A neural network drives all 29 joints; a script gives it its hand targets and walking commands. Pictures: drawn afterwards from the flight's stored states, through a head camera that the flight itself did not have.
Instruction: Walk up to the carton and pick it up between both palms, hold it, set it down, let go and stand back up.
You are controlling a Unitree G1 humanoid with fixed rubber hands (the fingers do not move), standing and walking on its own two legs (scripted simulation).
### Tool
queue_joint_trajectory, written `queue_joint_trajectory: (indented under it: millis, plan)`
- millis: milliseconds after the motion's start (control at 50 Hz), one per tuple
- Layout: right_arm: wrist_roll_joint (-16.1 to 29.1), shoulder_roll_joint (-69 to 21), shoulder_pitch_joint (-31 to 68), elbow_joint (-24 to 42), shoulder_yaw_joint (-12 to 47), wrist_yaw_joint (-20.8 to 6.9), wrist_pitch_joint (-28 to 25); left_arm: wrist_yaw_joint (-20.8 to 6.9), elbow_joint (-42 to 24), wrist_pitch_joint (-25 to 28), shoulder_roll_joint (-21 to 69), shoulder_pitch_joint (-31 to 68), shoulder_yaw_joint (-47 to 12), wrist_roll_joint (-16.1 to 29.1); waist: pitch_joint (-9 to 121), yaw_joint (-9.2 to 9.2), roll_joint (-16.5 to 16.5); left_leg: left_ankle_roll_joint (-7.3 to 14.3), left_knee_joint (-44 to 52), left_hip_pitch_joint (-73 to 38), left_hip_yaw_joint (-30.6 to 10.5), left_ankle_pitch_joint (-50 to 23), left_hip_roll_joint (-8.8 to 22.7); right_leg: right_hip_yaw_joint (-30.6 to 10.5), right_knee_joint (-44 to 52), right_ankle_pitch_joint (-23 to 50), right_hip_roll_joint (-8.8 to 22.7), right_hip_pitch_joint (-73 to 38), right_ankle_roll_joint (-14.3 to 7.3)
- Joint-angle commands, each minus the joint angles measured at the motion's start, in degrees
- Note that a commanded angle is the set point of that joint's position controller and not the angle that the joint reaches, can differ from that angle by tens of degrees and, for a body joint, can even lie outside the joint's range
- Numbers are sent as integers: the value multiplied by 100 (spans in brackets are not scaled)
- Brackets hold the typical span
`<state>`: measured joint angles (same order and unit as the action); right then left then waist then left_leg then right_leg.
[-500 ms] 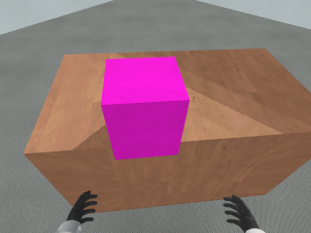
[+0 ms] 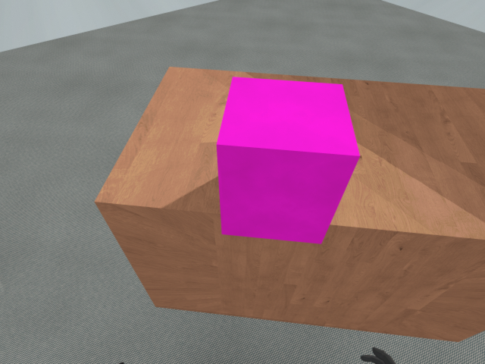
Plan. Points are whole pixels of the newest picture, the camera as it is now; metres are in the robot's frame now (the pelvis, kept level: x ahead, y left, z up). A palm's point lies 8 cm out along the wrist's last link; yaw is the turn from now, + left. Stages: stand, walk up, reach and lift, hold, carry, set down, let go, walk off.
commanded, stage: stand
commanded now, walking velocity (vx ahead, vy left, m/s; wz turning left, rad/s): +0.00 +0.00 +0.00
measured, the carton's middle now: (278, 163) +0.47 -0.04 +0.06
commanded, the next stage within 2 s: none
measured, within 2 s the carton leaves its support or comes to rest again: neither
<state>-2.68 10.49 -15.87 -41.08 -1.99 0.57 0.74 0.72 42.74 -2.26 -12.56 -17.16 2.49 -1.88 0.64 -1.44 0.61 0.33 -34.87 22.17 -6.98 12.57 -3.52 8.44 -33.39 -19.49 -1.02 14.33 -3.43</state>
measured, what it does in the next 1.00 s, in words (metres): stands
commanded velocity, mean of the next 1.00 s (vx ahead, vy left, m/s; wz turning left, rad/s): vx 0.00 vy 0.00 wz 0.00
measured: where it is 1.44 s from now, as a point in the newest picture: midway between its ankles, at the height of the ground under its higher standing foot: outside the picture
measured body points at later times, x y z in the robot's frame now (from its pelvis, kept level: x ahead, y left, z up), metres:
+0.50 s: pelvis +0.01 -0.01 +0.00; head +0.02 +0.00 +0.45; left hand +0.03 +0.24 -0.14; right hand +0.10 -0.24 -0.12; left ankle +0.05 +0.11 -0.73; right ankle -0.01 -0.08 -0.73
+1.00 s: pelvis +0.03 -0.01 +0.00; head +0.03 +0.00 +0.45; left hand +0.02 +0.23 -0.15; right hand +0.10 -0.23 -0.14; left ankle +0.06 +0.11 -0.73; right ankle -0.01 -0.08 -0.73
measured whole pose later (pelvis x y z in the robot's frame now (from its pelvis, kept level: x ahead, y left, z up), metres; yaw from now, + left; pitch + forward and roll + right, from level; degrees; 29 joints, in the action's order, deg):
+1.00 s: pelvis +0.03 -0.01 +0.00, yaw +5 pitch -1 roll -1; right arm -1.6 7.5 -17.9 -51.5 -2.7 2.6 1.2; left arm 2.5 55.9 -1.6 -10.6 -17.9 2.7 -1.3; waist -1.6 -1.6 0.5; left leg -0.1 -34.2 17.8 -8.3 14.8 -3.6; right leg 13.0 -29.9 -21.5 0.0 7.5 -3.4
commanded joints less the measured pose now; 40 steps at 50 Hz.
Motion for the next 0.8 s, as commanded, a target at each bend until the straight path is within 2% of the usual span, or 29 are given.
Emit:
queue_joint_trajectory:
  millis: [0, 20, 40, 80, 100, 140, 160, 180, 200, 220, 280, 320, 360, 460, 560, 660, 780]
  plan:
    - [39, 601, 46, 404, -177, -11, -48, 73, -164, 234, -768, -276, 167, -41, -226, -49, 301, 152, 194, 499, -327, 349, 156, -1594, 1615, -601, 1215, 46, -407]
    - [29, 555, -65, 373, -190, -31, -60, 98, -159, 246, -810, -83, 179, -43, -238, 44, 588, 110, -130, 313, -62, 325, 79, -1737, 1816, -532, 1499, 221, -578]
    - [11, 575, -196, 333, -206, -49, -74, 113, -170, 262, -772, 50, 180, -44, -238, 118, 746, 94, -360, 115, 35, 408, 127, -1706, 1829, -149, 1641, 346, -707]
    - [-7, 610, -360, 280, -220, -70, -94, 114, -147, 306, -638, 92, 153, -27, -113, 179, 804, 108, -359, -213, 67, 359, 251, -1461, 1650, 814, 1648, 399, -792]
    - [-4, 590, -367, 266, -219, -67, -99, 108, -119, 315, -610, 43, 147, -17, -96, 175, 757, 125, -202, -359, 48, 156, 302, -1292, 1533, 1154, 1553, 405, -740]
    - [-1, 626, -298, 233, -216, -42, -118, 95, -35, 305, -532, -65, 139, 15, -77, 119, 359, 184, 165, -591, -77, -810, 414, -985, 1242, 1179, 1249, 406, -546]
    - [9, 619, -269, 198, -207, -31, -128, 93, 27, 278, -514, -197, 147, 32, -71, 54, 138, 213, 275, -665, -210, -1339, 479, -810, 1120, 849, 1016, 389, -418]
    - [12, 607, -285, 160, -195, -21, -124, 93, 90, 247, -475, -309, 144, 48, -107, 15, -69, 233, 315, -667, -307, -1562, 527, -699, 1078, 379, 864, 401, -331]
    - [33, 594, -318, 108, -200, -4, -112, 95, 116, 207, -501, -380, 156, 47, -172, -10, -368, 284, 403, -450, -461, -1509, 562, -592, 1057, -36, 715, 238, -254]
    - [44, 571, -316, 70, -197, 9, -97, 99, 146, 177, -506, -413, 156, 44, -287, -40, -534, 314, 538, -150, -564, -1269, 567, -581, 1038, -224, 671, 49, -216]
    - [45, 499, -282, 36, -170, 66, -68, 90, 256, 132, -623, -510, 188, 25, -465, -69, -728, 312, 855, 203, -680, -471, 544, -652, 1042, -387, 703, -92, -204]
    - [61, 520, -263, 33, -180, 89, -63, 85, 320, 133, -611, -502, 179, 9, -467, -62, -682, 296, 944, 285, -727, -106, 522, -664, 1125, -353, 711, -180, -208]
    - [76, 526, -276, -22, -196, 97, -69, 98, 369, 160, -591, -444, 176, -1, -366, -56, -543, 265, 853, 269, -634, -168, 449, -701, 1210, -252, 809, -303, -247]
    - [84, 508, -392, -135, -222, 108, -97, 142, 525, 212, -579, -332, 183, 24, -115, 22, -147, 177, 402, -192, -261, -837, 325, -737, 1354, 280, 1064, -288, -362]
    - [91, 437, -472, -300, -218, 135, -74, 167, 660, 184, -537, -314, 194, 47, -83, 17, 80, 175, 291, -256, -175, -1171, 348, -548, 1227, 888, 1088, -449, -383]
    - [85, 398, -546, -480, -211, 174, -32, 185, 829, 119, -507, -401, 188, 61, -256, -7, 20, 199, 319, -320, -255, -1418, 387, -430, 1140, 755, 1027, -386, -345]
    - [91, 333, -522, -653, -198, 205, -13, 196, 993, 79, -509, -453, 175, 55, -513, -32, -283, 253, 493, -231, -433, -1359, 429, -389, 1136, 344, 930, -367, -273]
